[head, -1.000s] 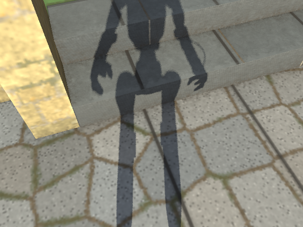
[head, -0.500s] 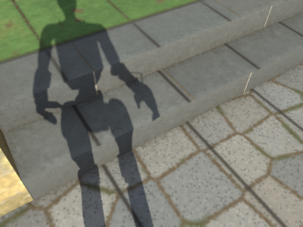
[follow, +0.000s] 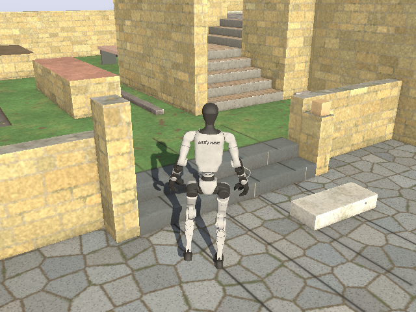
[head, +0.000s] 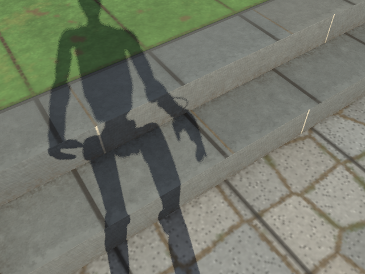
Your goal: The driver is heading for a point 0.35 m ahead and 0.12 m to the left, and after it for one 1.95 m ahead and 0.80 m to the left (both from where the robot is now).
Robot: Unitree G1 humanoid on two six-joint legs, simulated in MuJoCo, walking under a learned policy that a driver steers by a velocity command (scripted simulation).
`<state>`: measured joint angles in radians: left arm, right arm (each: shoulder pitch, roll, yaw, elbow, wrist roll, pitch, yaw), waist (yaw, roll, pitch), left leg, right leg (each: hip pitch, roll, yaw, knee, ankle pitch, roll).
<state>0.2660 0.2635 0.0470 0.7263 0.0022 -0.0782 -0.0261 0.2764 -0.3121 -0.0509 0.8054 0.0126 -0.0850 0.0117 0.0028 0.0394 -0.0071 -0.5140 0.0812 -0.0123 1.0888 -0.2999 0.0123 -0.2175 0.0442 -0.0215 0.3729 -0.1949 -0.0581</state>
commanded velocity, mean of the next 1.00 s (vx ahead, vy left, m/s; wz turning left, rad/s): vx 0.24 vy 0.00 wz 0.45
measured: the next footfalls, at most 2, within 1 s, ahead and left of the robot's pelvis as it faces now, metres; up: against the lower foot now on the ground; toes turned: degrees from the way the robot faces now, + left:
left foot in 0.30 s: +0.31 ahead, +0.12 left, +0.00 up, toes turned +10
right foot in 0.86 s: +0.43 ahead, -0.04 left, +0.00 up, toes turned +32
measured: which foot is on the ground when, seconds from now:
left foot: up 0.00-0.28, down 0.30-0.86, up 0.88-1.00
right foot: down 0.00-0.30, up 0.32-0.84, down 0.86-1.00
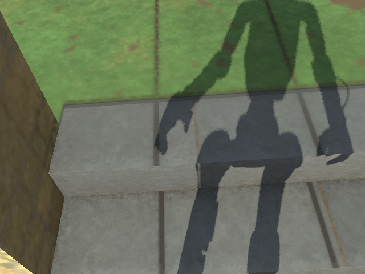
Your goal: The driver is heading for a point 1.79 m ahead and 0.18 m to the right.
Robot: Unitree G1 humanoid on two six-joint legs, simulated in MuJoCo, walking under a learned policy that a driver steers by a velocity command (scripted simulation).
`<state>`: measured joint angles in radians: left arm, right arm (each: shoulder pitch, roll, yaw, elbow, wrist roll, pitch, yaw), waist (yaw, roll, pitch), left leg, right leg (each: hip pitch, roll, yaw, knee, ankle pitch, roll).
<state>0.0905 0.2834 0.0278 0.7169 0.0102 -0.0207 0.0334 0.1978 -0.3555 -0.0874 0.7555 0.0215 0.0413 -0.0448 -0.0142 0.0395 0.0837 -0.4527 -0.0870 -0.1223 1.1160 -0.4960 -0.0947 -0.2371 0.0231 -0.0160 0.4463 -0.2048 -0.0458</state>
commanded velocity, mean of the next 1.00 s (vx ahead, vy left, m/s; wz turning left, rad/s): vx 0.08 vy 0.00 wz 0.12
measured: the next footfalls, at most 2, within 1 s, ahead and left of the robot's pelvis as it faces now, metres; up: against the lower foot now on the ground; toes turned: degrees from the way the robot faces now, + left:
left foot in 0.30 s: +0.02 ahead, +0.14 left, +0.00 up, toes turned +2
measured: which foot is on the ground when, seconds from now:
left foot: up 0.00-0.28, down 0.30-1.00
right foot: down 0.00-1.00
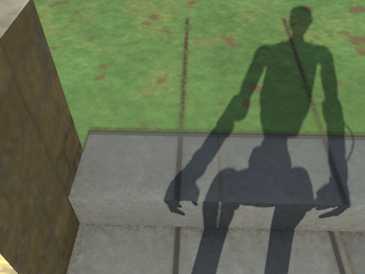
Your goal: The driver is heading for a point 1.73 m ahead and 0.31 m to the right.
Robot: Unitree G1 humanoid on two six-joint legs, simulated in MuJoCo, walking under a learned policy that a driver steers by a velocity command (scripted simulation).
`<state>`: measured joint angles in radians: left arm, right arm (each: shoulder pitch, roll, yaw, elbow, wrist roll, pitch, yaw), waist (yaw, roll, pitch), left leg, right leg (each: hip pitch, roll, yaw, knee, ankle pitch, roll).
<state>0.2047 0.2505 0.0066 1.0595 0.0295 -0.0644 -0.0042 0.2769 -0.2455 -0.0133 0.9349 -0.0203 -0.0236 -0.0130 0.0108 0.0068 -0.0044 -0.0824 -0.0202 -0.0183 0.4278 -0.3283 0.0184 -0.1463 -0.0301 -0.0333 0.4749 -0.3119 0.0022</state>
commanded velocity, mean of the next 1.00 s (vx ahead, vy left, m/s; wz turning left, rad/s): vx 0.47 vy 0.00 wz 0.00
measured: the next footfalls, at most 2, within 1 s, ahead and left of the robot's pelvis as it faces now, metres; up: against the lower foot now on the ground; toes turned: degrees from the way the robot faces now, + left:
left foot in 0.26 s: +0.16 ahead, +0.10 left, +0.00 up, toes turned +3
right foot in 0.78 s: +0.47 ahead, -0.12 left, +0.16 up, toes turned -6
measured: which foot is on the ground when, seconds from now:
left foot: down 0.00-0.04, up 0.06-0.24, down 0.26-0.80, up 0.82-1.00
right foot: down 0.00-0.26, up 0.28-0.76, down 0.78-1.00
